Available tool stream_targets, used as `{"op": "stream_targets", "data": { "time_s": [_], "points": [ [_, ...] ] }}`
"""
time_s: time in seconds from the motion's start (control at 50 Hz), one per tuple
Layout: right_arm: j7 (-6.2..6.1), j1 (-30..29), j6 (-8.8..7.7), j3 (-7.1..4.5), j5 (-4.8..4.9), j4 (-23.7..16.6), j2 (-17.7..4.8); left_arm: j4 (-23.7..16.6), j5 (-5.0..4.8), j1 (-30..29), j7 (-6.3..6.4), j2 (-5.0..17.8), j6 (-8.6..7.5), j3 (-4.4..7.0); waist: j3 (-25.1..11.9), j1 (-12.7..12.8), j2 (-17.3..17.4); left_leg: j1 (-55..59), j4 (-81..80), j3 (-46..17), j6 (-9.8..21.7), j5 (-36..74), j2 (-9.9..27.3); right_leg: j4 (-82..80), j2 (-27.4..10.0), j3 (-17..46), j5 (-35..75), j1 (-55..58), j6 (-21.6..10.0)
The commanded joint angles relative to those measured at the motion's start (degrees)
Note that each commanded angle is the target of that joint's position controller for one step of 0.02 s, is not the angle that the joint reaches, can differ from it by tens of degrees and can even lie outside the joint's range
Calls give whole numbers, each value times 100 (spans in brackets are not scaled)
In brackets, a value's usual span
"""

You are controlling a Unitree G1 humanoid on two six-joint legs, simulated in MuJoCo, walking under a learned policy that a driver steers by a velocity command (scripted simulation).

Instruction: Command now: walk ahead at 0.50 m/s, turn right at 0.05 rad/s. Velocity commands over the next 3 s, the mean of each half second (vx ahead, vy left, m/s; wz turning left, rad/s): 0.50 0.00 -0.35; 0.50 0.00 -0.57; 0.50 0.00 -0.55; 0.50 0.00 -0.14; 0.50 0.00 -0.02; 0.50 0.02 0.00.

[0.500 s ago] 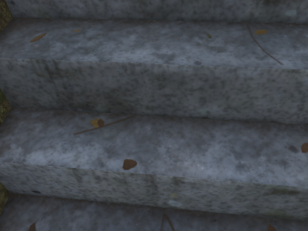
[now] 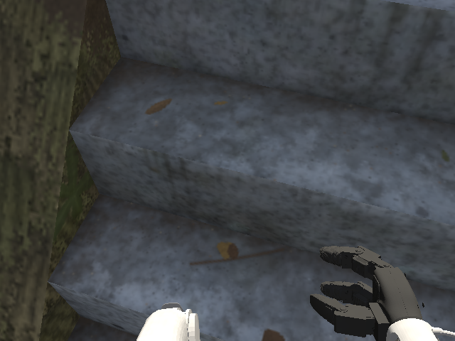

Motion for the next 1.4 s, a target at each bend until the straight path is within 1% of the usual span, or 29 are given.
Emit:
{"op": "stream_targets", "data": {
  "time_s": [0.02, 0.04, 0.06, 0.12, 0.16, 0.22, 0.3, 0.36, 0.46, 0.5, 0.54, 0.58, 0.6, 0.62, 0.64, 0.66, 0.68, 0.7, 0.74, 0.78, 0.88, 0.98, 1.18, 1.22, 1.28, 1.32, 1.36, 1.38, 1.4],
  "points": [
    [-205, 2904, -89, -444, -234, 471, -1045, -684, -409, 353, -508, 1428, -370, 281, -2972, -1454, 269, 6410, -3048, -2922, 772, -879, 373, 4480, 240, 561, 7065, -2717, -704],
    [-320, 3412, 64, -744, -386, 627, -1769, -916, -238, -158, -692, 1161, -452, 317, -3189, -1761, 1458, 6476, -5858, -5634, 703, -2782, 1268, 6771, 1225, 970, 1830, -3610, -549],
    [-292, 2507, 47, -885, -229, 621, -2121, -1222, 93, -468, -658, 641, -373, 343, -3086, -1489, 1511, 5805, -6803, -6754, 296, -4003, 1628, 10133, 1621, 1912, 704, -4480, -282],
    [-192, 997, -269, -558, -96, 1435, -936, -2279, 343, -1493, -280, -51, 20, 193, -522, -163, 708, 3375, -5578, -4030, -164, -2052, 1407, 12224, 1255, 1455, 2003, -5956, -448],
    [-86, 874, -363, -304, -270, 1902, -74, -1999, 329, -691, -243, -261, 265, 18, -155, 453, 494, 2870, -5322, -2398, -465, -855, 1093, 12102, 1379, 1607, 2187, -6068, -584],
    [-34, 1534, -693, -270, -223, 2244, -194, -1955, 202, -949, -141, -413, 502, -80, 122, 306, 562, 3345, -5935, -1085, -394, 1011, 1126, 11923, 1537, 1518, 1893, -6878, -600],
    [-68, 2561, -1014, -321, -12, 2423, -703, -2342, 227, -2024, -3, -352, 724, -85, 170, -89, 228, 4678, -6728, -683, -528, 1431, 1328, 13315, 1676, 1267, 1071, -8348, -714],
    [-116, 2872, -981, -295, -142, 2374, -671, -2621, 277, -2593, -7, -421, 740, -180, 139, -136, -88, 5350, -7085, -313, -867, 1272, 1244, 13169, 1666, 1221, 719, -9039, -870],
    [-471, 3827, -950, -332, 31, 2449, -750, -2936, 210, -3336, -5, -506, 820, -271, 127, -433, 683, 5924, -7539, 159, -791, 1393, 1002, 11599, 1389, 428, 715, -9031, -686],
    [-580, 4222, -931, -548, -55, 2488, -1327, -3154, 98, -3599, 17, -479, 957, -337, -207, -601, 1375, 7409, -8299, -84, -403, 2616, 1443, 12133, 1003, -247, -1028, -9641, -701],
    [-592, 4416, -731, -480, -139, 2508, -934, -3203, 96, -4046, -101, -553, 987, -411, -274, -758, 1074, 8072, -8099, 377, -300, 3449, 1062, 11323, 814, -219, -1686, -9438, -923],
    [-628, 3704, -622, -383, 135, 2200, -916, -3225, -171, -3860, -190, -383, 986, -546, -206, -340, 842, 6145, -8112, 1154, -204, 8092, 586, 7879, 1267, -1035, -2399, -5914, -1155],
    [-730, 3464, -654, -401, 341, 1956, -1262, -2701, -11, -2781, -177, -215, 1070, -451, -846, -153, 830, 6380, -7032, 1004, -26, 12557, 1149, 8369, 1827, -1595, -3276, -5014, -1088],
    [-659, 3275, -707, -540, 518, 1824, -1867, -2448, 82, -1640, -152, 35, 1044, -375, -1702, 171, 1317, 6789, -5799, 878, 204, 13949, 1395, 7833, 2024, -1306, -3356, -4150, -1185],
    [-517, 3464, -815, -551, 622, 1671, -1922, -2385, 197, -1489, -118, 476, 967, -282, -2392, -41, 1480, 6500, -4565, 575, 283, 13966, 1323, 6905, 2258, -890, -2959, -2953, -1290],
    [-332, 3695, -1005, -481, 471, 1539, -1958, -2333, 189, -1340, -128, 756, 972, -210, -3029, -30, 1385, 5117, -3238, 97, 301, 11551, 1030, 6111, 2103, 327, -2635, -1302, -1434],
    [-83, 3093, -1151, -602, 142, 1100, -2037, -2517, 141, -1570, -76, 1236, 1141, 64, -3326, 24, 259, 3821, -1871, -192, 62, 5562, 234, 4681, 1658, 2401, -3372, -778, -1428],
    [186, 2117, -1170, -507, -108, 516, -1393, -2699, 467, -1952, 9, 1872, 1244, 415, -3282, 90, -525, 2430, 1517, -1031, -281, 3330, -780, 2741, 560, 5387, -5549, -1170, -1803],
    [34, 831, -809, -295, -348, -397, -378, -2512, 526, -2512, 82, 1295, 1048, 284, -1926, -292, 90, 1151, 4434, -1917, -436, 3656, -837, 2373, 353, 5444, -4924, -2890, -1043],
    [-88, 1248, -609, -45, -543, -418, 180, -1715, 391, -2139, 15, 962, 671, 213, -444, -859, 755, 229, 4834, -1686, -322, 3370, -807, 2504, 668, 4441, -4342, -4015, -740],
    [-277, 1573, -246, 25, -349, -150, 65, -1597, 168, -2122, -239, 846, 270, 124, 193, -1160, 486, 110, 3257, -1282, -509, 3846, -401, 2718, 1175, 2433, -2600, -4543, -391],
    [-300, 1047, -304, 111, -333, -192, 324, -1638, 181, -1399, -178, 860, 272, 193, -461, -646, -210, -1376, 5162, -1158, -373, 3474, -478, 2341, 878, 3538, -2622, -2883, -718],
    [-185, -882, -283, 368, -282, -1101, 614, -1178, 227, 173, 51, 602, 111, 322, -189, 203, -385, -2685, 4133, -931, -608, 1611, -391, 1292, 763, 3889, -1349, -912, -1436],
    [-218, -1575, -231, 431, -406, -1547, 701, -1170, 194, 335, 273, 807, 126, 401, -576, 305, -286, -2216, 3687, -1339, -431, 915, -369, 591, 201, 4314, -2, -546, -1672],
    [-271, -512, -171, 467, -260, -1214, 550, -1288, 124, -262, 337, 907, 283, 459, -836, -369, -71, 1811, 274, -945, -47, -1558, -534, 166, 370, 2414, 3415, -1930, -1444],
    [-359, 1030, -338, -40, 67, -721, -226, -1423, -109, -111, 79, 1049, 108, 491, -2202, -829, -275, 4932, -522, -288, -152, -1469, -1030, 1637, 527, 2252, 9455, -2266, -1369],
    [-466, 2215, -323, -371, -78, -348, -915, -1908, -80, -963, -316, 1526, -90, 618, -3747, -1434, 860, 6982, -2394, -2096, -76, -2735, -512, 3793, 1331, 2022, 7458, -3401, -815],
    [-545, 2061, -203, -487, -131, -69, -1130, -1985, 115, -971, -467, 1056, -221, 501, -4145, -1176, 3179, 7137, -3106, -4476, 521, -3166, 689, 6659, 1838, 2306, 1303, -4262, -724],
    [-505, 1847, 69, -529, -153, -109, -1106, -2175, 541, -1408, -534, 666, -207, 352, -3838, -1165, 2687, 5538, -4136, -5037, 337, -3750, 364, 9210, 1969, 2512, 816, -4430, -552]
  ]
}}
Next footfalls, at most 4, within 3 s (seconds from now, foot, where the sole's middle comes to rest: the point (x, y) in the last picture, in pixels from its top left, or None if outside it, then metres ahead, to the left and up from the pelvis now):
0.66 right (299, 298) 0.40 -0.07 -0.36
1.38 left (266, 110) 0.66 0.02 -0.11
1.74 right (302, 312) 0.38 -0.07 -0.36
2.56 left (220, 102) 0.68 0.10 -0.11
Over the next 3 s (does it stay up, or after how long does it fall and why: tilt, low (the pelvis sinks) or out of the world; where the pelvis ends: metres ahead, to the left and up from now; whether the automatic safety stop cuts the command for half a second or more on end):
stays up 0.38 0.23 0.42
